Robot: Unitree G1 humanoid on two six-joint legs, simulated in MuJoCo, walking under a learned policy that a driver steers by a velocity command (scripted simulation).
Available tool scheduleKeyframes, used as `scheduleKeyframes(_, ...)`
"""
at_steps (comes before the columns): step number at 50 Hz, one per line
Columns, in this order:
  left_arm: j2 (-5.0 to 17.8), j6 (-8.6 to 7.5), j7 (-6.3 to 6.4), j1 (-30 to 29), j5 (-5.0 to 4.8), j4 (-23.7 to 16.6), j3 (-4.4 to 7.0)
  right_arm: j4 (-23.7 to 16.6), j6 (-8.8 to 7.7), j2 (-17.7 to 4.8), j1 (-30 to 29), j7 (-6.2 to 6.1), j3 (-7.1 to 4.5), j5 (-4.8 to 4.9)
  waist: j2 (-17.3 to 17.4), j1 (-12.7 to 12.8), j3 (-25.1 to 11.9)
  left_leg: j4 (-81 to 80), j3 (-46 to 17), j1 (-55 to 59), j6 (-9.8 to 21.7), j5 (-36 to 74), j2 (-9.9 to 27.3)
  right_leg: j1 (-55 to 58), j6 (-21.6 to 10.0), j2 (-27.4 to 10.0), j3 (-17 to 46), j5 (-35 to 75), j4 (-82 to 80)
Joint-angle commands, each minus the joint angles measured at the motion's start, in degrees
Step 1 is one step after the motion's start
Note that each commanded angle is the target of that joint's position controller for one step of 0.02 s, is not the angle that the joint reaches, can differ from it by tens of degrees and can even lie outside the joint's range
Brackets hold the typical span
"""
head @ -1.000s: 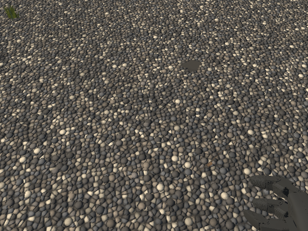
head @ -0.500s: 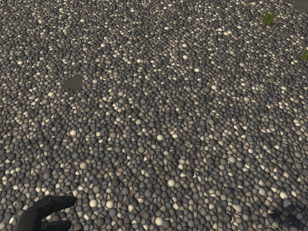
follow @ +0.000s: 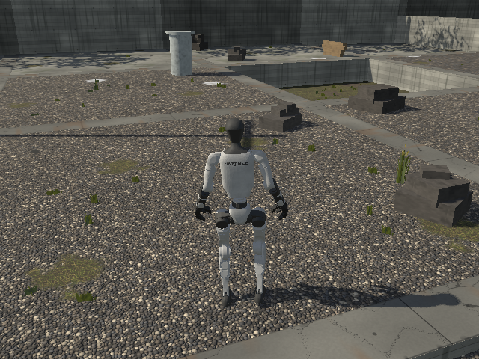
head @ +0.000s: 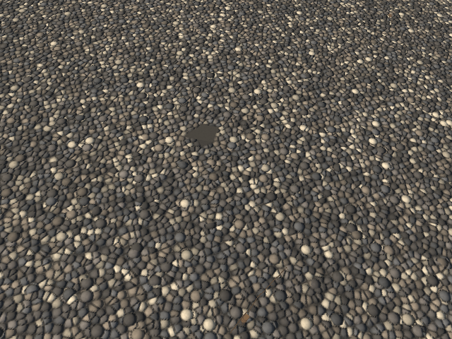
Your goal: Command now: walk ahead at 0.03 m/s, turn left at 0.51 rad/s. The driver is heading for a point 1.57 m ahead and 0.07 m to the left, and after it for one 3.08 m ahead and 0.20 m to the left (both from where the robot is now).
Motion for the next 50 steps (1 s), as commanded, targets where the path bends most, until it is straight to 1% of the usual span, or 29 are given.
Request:
scheduleKeyframes(1, 5.23, -0.69, 0.54, -3.94, -0.6, -5.16, 1.52, -4.05, -2.56, -12.01, 1.83, -0.38, -3.12, -0.14, 8.7, -0.71, -6.61, -14.67, -21.95, 15.47, 13.12, 32.09, 15.76, -17.01, 0.26, 2.11, 8.87, -2.33, 18.05)
scheduleKeyframes(2, 5.73, -0.47, 0.97, -2.95, -0.19, -4.12, 1.79, -4.76, -2.51, -9.95, -0.65, -0.71, -2.52, 1.07, 7.22, 0.16, -6.81, -14.4, -20.06, 15.01, 10.95, 31.1, 14.34, -16.77, 0.38, 1.51, 9.45, 0.7, 17.19)
scheduleKeyframes(3, 5.93, -0.43, 1.19, -2.56, 0.07, -4.05, 1.98, -5.2, -2.28, -9.19, -2.0, -1.13, -2.19, 1.59, 7.77, 0.97, -7.19, -14.26, -18.82, 13.59, 10.26, 32.21, 13.26, -14.83, 0.71, 1.68, 9.51, 3.22, 17.31)
scheduleKeyframes(5, 4.96, -0.71, 1.08, -1.73, -0.27, -3.96, 1.85, -5.56, -1.94, -8.8, -1.25, -1.62, -2.0, 1.33, 7.8, 1.29, -8.75, -14.07, -17.81, 13.67, 10.21, 33.55, 11.68, -12.68, 1.21, 2.94, 9.4, 6.41, 16.76)
scheduleKeyframes(8, 3.62, -0.99, 0.99, -3.27, -0.65, -4.46, 1.28, -5.8, -1.59, -9.56, 0.3, -2.21, -2.4, 1.56, 7.94, 0.21, -8.48, -13.77, -19.01, 15.77, 9.94, 30.25, 10.83, -12.64, 1.98, 3.5, 10.11, 8.41, 8.2)
scheduleKeyframes(10, 3.35, -1.12, 0.71, -4.1, -0.67, -4.69, 1.07, -6.27, -1.15, -10.24, 0.18, -2.48, -2.72, 1.55, 8.77, -0.23, -8.09, -13.77, -20.36, 14.68, 9.91, 25.65, 10.23, -10.32, 2.48, 3.82, 10.53, 8.98, 2.96)
scheduleKeyframes(13, 3.69, -1.45, 0.15, -4.35, -0.9, -4.78, 1.05, -7.11, -0.61, -10.71, -0.56, -2.3, -3.0, 1.35, 9.93, -0.63, -7.09, -13.84, -23.19, 11.16, 10.37, 21.4, 9.62, -5.62, 2.53, 4.63, 10.69, 8.05, -2.53)
scheduleKeyframes(18, 4.07, -2.43, -1.19, -1.6, -1.24, -4.12, 0.88, -7.68, 0.01, -9.09, -2.11, -1.75, -2.16, 1.22, 10.91, -0.46, -8.07, -10.41, -25.67, 10.61, 9.78, 26.81, 9.22, 2.64, 0.94, 4.5, 9.17, 7.88, -12.04)
scheduleKeyframes(20, 3.58, -3.01, -1.93, 1.28, -0.94, -3.25, 0.73, -7.83, 0.39, -8.05, -3.13, -1.96, -1.58, 1.84, 9.8, 1.81, -7.53, -8.26, -24.76, 8.16, 6.92, 23.33, 6.53, 10.66, -1.07, 4.24, 8.03, 18.72, -25.38)
scheduleKeyframes(21, 5.67, -3.11, -1.93, 2.23, -0.08, -3.28, 1.12, -7.74, 0.29, -6.59, -1.41, -2.07, -1.12, 1.35, 6.47, 1.25, -7.98, -5.5, -22.82, 4.47, 4.0, 15.11, 4.02, 16.25, -2.97, -0.74, 11.9, 24.86, -27.32)
scheduleKeyframes(22, 9.49, -2.87, -1.58, 1.76, 1.03, -4.2, 1.57, -7.91, -0.16, -3.79, 1.47, -1.89, -0.25, 0.06, -6.14, -1.66, -8.6, 4.39, -15.21, -2.02, 0.41, -2.49, -3.19, 21.06, -7.82, -11.36, 22.75, 38.32, -28.2)
scheduleKeyframes(23, 8.47, -2.95, -1.76, 1.16, 2.24, -3.62, 1.07, -9.41, -0.71, -6.03, -0.47, -1.87, -0.98, 0.37, -14.75, -1.44, -6.35, 9.88, -10.41, -6.32, -2.5, -17.26, -6.0, 15.54, -17.96, -18.61, 32.23, 41.43, -30.01)
scheduleKeyframes(24, 6.5, -3.32, -1.77, -0.12, 1.81, -4.52, 0.58, -8.32, -0.9, -10.15, -1.15, -1.99, -2.24, 0.49, -10.02, 0.08, -5.34, 19.15, -11.03, -6.47, -4.52, -18.38, -4.17, 14.36, -20.22, -18.43, 31.42, 38.91, -30.89)
scheduleKeyframes(25, 6.64, -3.36, -1.49, -0.79, 1.01, -4.33, 0.69, -7.63, -0.77, -10.74, -1.34, -1.94, -2.86, 1.05, -7.91, 0.01, -4.79, 24.12, -10.74, -8.31, -5.51, -16.15, -4.36, 15.32, -18.52, -15.74, 28.16, 36.93, -30.12)
scheduleKeyframes(26, 6.52, -3.33, -1.33, -1.74, 0.2, -4.35, 0.54, -6.3, -0.24, -9.18, -0.42, -2.14, -2.78, 1.1, -6.06, -0.49, -4.35, 26.0, -10.78, -8.82, -6.6, -14.28, -3.83, 15.65, -16.38, -13.06, 24.65, 35.02, -29.51)
scheduleKeyframes(27, 5.85, -3.29, -1.23, -2.66, -0.45, -4.15, 0.23, -6.03, 0.16, -7.88, -0.16, -2.23, -2.47, 0.9, -5.84, -0.63, -3.68, 26.06, -11.12, -9.01, -7.43, -12.05, -3.07, 15.79, -15.45, -12.26, 23.16, 36.02, -28.92)
scheduleKeyframes(29, 4.48, -2.66, -1.15, -2.92, -0.41, -3.4, -0.34, -5.48, 0.33, -4.0, 0.17, -1.91, -1.18, 1.06, -6.45, -0.99, -4.05, 19.03, -7.31, -4.9, -8.41, -9.71, -2.02, 15.11, -13.89, -8.43, 17.59, 38.53, -28.15)
scheduleKeyframes(31, 4.4, -1.92, -1.08, -1.34, -0.26, -2.54, -0.34, -5.76, -0.05, -1.36, -2.28, -1.59, 0.05, 1.12, -8.61, 1.01, -5.07, 8.2, -3.88, -0.06, -8.51, -8.71, -0.85, 16.25, -13.34, -6.68, 15.28, 39.86, -26.86)
scheduleKeyframes(32, 5.07, -1.61, -1.07, 0.24, -0.25, -1.97, -0.22, -5.65, -0.13, -1.75, -2.85, -1.54, -0.01, 1.41, -9.18, 1.89, -5.54, 3.9, -3.04, 1.74, -8.44, -7.5, -0.98, 17.19, -13.75, -7.03, 15.88, 39.97, -26.32)
scheduleKeyframes(33, 5.62, -1.38, -1.09, 0.75, -0.48, -1.63, -0.2, -5.04, -0.16, -2.47, -2.04, -1.5, -0.26, 1.68, -9.11, 1.64, -5.77, -1.53, -2.33, 4.02, -8.07, -3.88, -1.19, 17.53, -13.77, -7.2, 16.36, 39.23, -25.61)
scheduleKeyframes(34, 5.61, -1.26, -1.13, 0.56, -0.9, -1.39, -0.38, -3.98, -0.21, -2.74, -0.3, -1.43, -0.38, 1.66, -8.6, 0.53, -5.5, -9.54, -1.38, 7.67, -7.2, 2.8, -1.57, 16.7, -13.04, -6.83, 16.22, 37.84, -24.95)
scheduleKeyframes(35, 5.14, -1.46, -1.21, 2.1, -1.21, -0.72, -0.62, -3.41, -0.22, -3.5, 0.14, -1.38, -0.46, 1.24, -7.54, 0.46, -4.97, -15.35, -2.01, 11.29, -5.97, 8.74, -1.41, 15.28, -11.27, -6.23, 16.32, 35.21, -24.98)
scheduleKeyframes(36, 4.58, -2.09, -1.48, 3.52, -0.84, -0.26, -0.97, -3.81, -0.19, -5.74, 0.14, -1.61, -0.71, 0.54, -4.71, 1.07, -5.71, -15.05, -5.85, 16.08, -4.4, 15.08, 1.59, 12.15, -8.23, -5.57, 16.15, 30.23, -24.74)
scheduleKeyframes(37, 4.18, -3.0, -2.18, 4.85, 0.46, -0.35, -1.17, -3.96, 0.02, -9.51, 0.78, -2.03, -1.43, 0.18, 2.58, 3.2, -6.83, -10.42, -9.26, 19.1, -2.06, 25.59, 6.0, 9.03, -5.53, -2.28, 12.59, 24.39, -22.43)
scheduleKeyframes(38, 2.1, -3.31, -2.23, 4.66, 0.42, 0.21, -1.62, -2.69, -0.08, -7.59, -0.11, -1.39, -1.18, 0.01, 9.22, 3.65, -7.13, -10.39, -9.34, 12.44, 0.49, 15.02, 5.63, 12.88, -2.67, 1.06, 8.29, 16.65, -23.3)
scheduleKeyframes(39, 3.86, -3.17, -2.08, 1.48, 0.54, 0.54, -1.45, -3.46, -0.46, -4.59, -1.53, -0.76, -0.49, -0.11, 6.58, 1.88, -4.37, -11.85, -9.35, 9.15, 0.63, 8.92, 4.27, 13.85, -1.06, 1.44, 7.77, 16.27, -22.1)
scheduleKeyframes(40, 3.63, -2.88, -1.87, 0.26, 0.36, 0.7, -1.38, -2.79, -0.87, -3.6, -1.38, -0.66, -0.12, -0.47, 5.69, 1.63, -3.3, -12.58, -9.16, 7.43, -0.04, 6.34, 3.9, 14.08, -0.87, 1.45, 7.59, 17.0, -21.73)
scheduleKeyframes(43, 3.34, -1.77, -1.04, 1.31, 0.08, 1.98, -1.36, -1.59, -2.21, -4.12, -0.41, -0.81, 0.04, -0.14, 5.83, 1.89, -0.39, -12.59, -8.41, 5.18, -1.26, 6.3, 2.88, 13.72, -1.41, 1.14, 8.15, 18.6, -21.63)
scheduleKeyframes(50, 3.27, -1.55, -0.57, 2.63, -0.22, 6.22, -1.18, 0.88, -2.79, -3.18, 1.0, -1.22, 0.58, 0.13, 3.21, 1.62, 0.43, -12.39, -7.88, 5.28, -1.29, 5.74, 2.04, 13.95, -0.67, 1.12, 8.24, 19.32, -22.13)
Next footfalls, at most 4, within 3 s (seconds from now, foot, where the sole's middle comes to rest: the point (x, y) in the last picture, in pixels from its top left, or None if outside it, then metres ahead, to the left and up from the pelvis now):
0.42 right None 0.09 -0.13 -0.77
0.72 left None -0.01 0.12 -0.77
1.78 left None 0.36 0.18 -0.77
2.24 right None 0.33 -0.06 -0.77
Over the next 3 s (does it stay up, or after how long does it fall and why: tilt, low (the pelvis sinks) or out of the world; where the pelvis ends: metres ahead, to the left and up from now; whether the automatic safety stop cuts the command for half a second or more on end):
stays up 0.36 0.03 0.02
